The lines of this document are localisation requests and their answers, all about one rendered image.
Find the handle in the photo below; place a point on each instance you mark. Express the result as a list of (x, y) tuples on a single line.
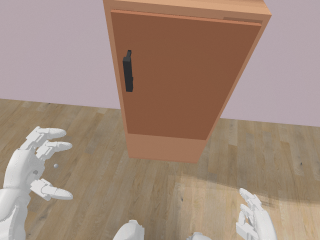
[(127, 68)]

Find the left robot thigh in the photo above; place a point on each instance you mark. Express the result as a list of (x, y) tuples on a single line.
[(130, 231)]

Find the robot left hand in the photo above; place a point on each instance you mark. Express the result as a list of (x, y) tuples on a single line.
[(19, 172)]

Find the robot right hand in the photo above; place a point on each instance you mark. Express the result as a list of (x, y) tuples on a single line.
[(260, 225)]

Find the cupboard door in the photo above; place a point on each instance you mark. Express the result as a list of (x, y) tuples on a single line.
[(183, 68)]

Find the left robot shin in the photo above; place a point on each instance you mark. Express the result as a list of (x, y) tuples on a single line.
[(133, 221)]

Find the left robot forearm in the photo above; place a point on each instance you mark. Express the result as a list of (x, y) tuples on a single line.
[(13, 213)]

